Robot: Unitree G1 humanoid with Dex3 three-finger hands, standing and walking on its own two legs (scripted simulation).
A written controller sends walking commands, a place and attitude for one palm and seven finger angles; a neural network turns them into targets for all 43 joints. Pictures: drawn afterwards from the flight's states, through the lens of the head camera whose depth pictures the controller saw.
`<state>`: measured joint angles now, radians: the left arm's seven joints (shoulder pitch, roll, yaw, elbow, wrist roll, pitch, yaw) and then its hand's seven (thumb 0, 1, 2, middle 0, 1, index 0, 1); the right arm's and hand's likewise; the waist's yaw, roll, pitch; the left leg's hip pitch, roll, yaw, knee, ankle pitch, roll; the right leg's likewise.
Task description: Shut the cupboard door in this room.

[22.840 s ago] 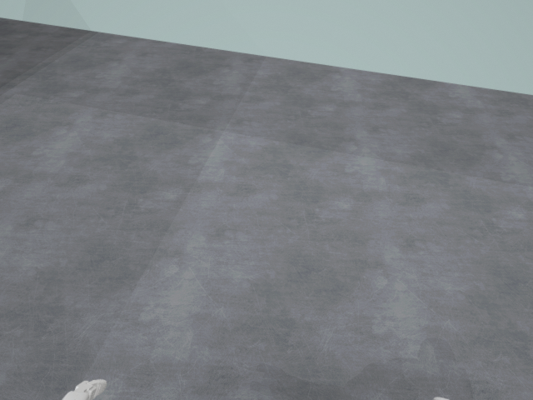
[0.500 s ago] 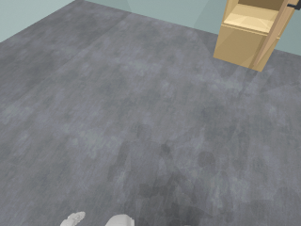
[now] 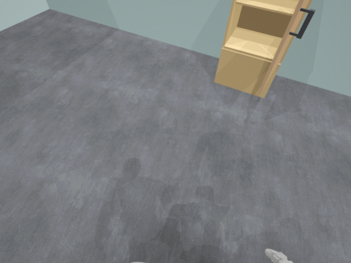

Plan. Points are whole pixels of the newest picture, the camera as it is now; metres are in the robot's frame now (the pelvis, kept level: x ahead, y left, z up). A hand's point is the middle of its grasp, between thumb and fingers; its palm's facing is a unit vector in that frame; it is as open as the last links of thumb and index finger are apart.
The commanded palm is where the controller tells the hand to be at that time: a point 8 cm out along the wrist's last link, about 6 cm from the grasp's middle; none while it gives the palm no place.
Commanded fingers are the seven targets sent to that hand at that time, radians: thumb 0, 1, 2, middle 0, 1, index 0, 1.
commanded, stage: turn or walk to find it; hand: left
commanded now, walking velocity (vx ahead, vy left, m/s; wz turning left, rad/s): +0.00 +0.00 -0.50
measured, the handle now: (301, 23) +1.19 -0.47 +0.03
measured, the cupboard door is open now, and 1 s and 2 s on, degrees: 83 83 83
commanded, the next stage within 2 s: stand and wait in 0.24 s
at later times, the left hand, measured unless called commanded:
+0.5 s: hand (132, 221) +0.24 +0.15 -0.17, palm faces -0.29 -0.92 -0.25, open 7.4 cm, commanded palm none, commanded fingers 0.00 0.90 0.90 -0.20 -0.30 -0.20 -0.30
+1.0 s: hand (118, 257) +0.15 +0.17 -0.18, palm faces -0.18 -0.96 -0.20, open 7.2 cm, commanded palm none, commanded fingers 0.00 0.90 0.90 -0.20 -0.30 -0.20 -0.30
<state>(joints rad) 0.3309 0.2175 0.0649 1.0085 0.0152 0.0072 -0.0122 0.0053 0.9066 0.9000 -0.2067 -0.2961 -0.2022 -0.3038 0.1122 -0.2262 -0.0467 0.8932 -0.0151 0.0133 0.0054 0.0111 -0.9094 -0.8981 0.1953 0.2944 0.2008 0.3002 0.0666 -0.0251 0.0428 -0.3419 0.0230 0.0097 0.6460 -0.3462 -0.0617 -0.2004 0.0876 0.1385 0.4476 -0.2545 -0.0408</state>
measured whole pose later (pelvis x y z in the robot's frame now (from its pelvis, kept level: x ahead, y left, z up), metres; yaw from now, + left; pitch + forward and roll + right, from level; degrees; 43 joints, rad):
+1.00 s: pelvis +0.07 -0.01 +0.00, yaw -14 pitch -2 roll +0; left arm 0.22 0.19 0.03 1.11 0.00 0.01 0.03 -0.01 0.93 0.90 -0.20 -0.30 -0.20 -0.30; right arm 0.27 -0.14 -0.02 1.12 -0.01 0.00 -0.02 0.02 -0.93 -0.90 0.20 0.29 0.20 0.30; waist 0.02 -0.02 0.01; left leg -0.17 0.06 0.08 0.46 -0.26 -0.02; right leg -0.19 -0.02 -0.11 0.44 -0.22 -0.02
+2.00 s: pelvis +0.06 -0.03 -0.01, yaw -28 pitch +0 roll +3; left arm 0.23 0.17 0.07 1.01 0.01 0.01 0.02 0.00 0.91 0.90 -0.20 -0.30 -0.20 -0.30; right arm 0.14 -0.21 -0.08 1.02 -0.01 0.05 -0.02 0.01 -0.91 -0.90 0.20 0.29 0.20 0.30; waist 0.02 0.03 0.12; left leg -0.44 0.08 0.06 1.10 -0.45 -0.05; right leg -0.31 0.02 -0.05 0.60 -0.29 -0.09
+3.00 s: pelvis +0.08 -0.01 -0.01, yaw -66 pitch +1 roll +0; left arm 0.10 0.23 0.07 0.91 0.02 0.05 -0.06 0.01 0.91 0.90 -0.20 -0.30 -0.19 -0.30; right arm 0.38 -0.24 -0.07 0.99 -0.04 -0.01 0.00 0.01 -0.91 -0.90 0.20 0.29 0.20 0.30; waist -0.06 0.03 0.06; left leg -0.12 0.19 0.32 0.55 -0.40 -0.07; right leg -0.35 -0.06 -0.11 0.67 -0.40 0.03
